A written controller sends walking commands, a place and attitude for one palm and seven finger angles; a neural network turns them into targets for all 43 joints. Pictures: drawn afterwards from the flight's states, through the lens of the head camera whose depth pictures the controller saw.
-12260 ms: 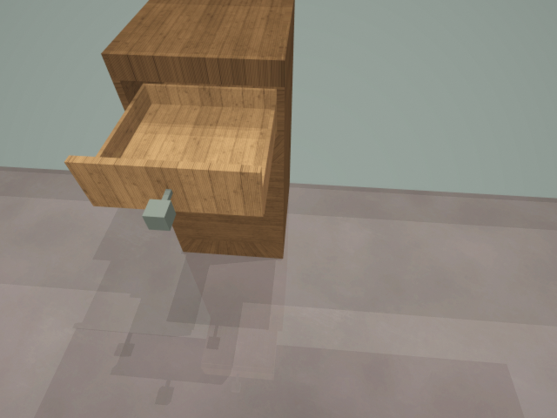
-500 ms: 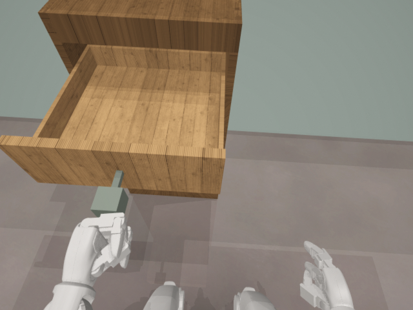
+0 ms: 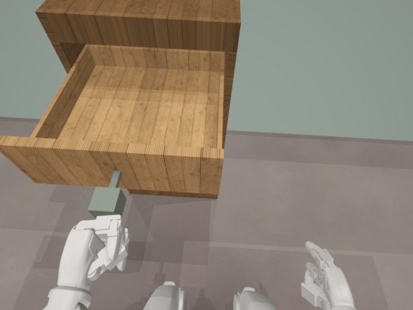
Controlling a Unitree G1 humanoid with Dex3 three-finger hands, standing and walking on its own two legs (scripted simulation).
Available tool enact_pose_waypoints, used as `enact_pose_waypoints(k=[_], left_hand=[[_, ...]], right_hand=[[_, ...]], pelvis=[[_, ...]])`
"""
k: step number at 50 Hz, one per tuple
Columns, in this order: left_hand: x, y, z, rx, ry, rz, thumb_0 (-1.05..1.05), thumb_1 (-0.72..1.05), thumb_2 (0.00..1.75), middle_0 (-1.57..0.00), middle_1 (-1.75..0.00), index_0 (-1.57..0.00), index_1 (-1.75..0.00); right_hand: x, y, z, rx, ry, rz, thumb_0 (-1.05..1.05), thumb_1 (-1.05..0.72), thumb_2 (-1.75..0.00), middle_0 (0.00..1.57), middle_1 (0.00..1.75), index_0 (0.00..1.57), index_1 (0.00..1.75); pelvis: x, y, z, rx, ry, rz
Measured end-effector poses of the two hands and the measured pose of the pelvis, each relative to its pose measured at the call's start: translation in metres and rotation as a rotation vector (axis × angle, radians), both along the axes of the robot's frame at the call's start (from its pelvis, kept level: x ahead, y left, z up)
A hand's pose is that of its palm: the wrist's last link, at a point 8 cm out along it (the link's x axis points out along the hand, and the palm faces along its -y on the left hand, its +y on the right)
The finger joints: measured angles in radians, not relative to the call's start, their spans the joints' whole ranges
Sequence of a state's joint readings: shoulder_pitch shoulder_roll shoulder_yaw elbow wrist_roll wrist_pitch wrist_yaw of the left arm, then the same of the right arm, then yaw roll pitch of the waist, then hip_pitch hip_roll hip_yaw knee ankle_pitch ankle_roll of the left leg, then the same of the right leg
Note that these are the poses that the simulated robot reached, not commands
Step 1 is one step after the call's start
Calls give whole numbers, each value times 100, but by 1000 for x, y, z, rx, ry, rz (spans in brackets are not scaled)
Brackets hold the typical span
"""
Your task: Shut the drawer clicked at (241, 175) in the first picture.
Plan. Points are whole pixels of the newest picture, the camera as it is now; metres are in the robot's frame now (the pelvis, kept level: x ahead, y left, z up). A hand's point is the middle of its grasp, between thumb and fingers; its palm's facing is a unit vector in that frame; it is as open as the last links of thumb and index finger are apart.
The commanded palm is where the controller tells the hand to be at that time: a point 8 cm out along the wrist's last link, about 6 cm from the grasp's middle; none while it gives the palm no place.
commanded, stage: push the drawer shut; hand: left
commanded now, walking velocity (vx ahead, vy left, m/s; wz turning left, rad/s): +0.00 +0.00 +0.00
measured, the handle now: (111, 192) +0.31 +0.19 +0.06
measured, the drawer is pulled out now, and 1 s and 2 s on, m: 0.30 0.22 0.10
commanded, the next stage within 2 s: none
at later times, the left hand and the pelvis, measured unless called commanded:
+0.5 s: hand (129, 231) +0.25 +0.14 +0.05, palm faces -0.06 -1.00 -0.06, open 3.5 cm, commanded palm +0.26 +0.20 +0.06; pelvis -0.02 +0.00 +0.00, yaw +1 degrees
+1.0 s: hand (137, 196) +0.31 +0.14 +0.05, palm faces -0.09 -0.99 -0.06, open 3.5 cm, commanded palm +0.31 +0.21 +0.06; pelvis -0.03 +0.01 +0.01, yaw +0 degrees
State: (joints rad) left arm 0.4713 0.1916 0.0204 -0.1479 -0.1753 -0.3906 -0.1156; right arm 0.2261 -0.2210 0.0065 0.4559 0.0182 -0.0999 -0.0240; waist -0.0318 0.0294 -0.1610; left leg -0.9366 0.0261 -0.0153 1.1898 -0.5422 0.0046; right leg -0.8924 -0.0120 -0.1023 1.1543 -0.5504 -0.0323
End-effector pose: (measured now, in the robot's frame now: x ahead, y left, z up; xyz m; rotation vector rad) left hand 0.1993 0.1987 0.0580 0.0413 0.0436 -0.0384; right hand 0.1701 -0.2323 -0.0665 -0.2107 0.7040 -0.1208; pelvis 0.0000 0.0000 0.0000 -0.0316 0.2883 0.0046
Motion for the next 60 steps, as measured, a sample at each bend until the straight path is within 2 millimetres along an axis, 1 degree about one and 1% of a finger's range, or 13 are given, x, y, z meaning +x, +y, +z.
enact_pose_waypoints(k=[4,9,17,23,30,37,43,50,60], left_hand=[[2,-2,0,6,1,-6,2,90,90,-140,-160,-140,-160],[14,-2,-3,17,-16,-18,2,89,90,-140,-160,-140,-160],[19,-1,-4,6,-32,-18,2,88,90,-140,-160,-150,-160],[26,-1,-5,15,-56,-19,2,87,90,-144,-160,-152,-160],[44,-1,-5,16,-61,-39,2,87,89,-144,-160,-152,-160],[67,-1,-4,11,-50,-49,2,88,89,-143,-160,-152,-160],[82,-1,-4,11,-51,-54,2,88,89,-143,-160,-152,-160],[97,-2,-5,13,-61,-55,2,88,89,-143,-160,-151,-160],[119,-3,-5,13,-71,-47,2,88,89,-145,-160,-151,-160]], right_hand=[[0,0,1,0,1,3,1,-91,-89,20,30,20,29],[-3,-1,-2,-7,12,11,1,-91,-89,20,30,20,29],[-11,-2,-8,-18,51,26,1,-91,-89,20,30,20,29],[-16,-2,-13,-25,70,39,1,-91,-89,20,30,20,29],[-24,0,-14,-22,80,33,1,-91,-89,20,30,20,29],[-38,0,-10,-22,90,7,1,-91,-89,20,30,20,29],[-53,-4,-9,-29,118,-18,1,-91,-89,20,30,20,29],[-67,-7,-13,-37,171,-39,1,-91,-89,20,30,20,29],[-77,-5,-21,-32,230,-52,1,-91,-89,20,30,20,29]], pelvis=[[0,0,1,1,0,1],[-1,-1,-1,0,4,1],[-5,-1,-1,-3,0,11],[-13,-2,-2,-4,-4,20],[-23,-2,-1,-5,-16,22],[-28,0,3,-2,-28,14],[-30,3,6,1,-29,6],[-30,6,7,3,-24,0],[-29,9,7,7,-10,-4]])
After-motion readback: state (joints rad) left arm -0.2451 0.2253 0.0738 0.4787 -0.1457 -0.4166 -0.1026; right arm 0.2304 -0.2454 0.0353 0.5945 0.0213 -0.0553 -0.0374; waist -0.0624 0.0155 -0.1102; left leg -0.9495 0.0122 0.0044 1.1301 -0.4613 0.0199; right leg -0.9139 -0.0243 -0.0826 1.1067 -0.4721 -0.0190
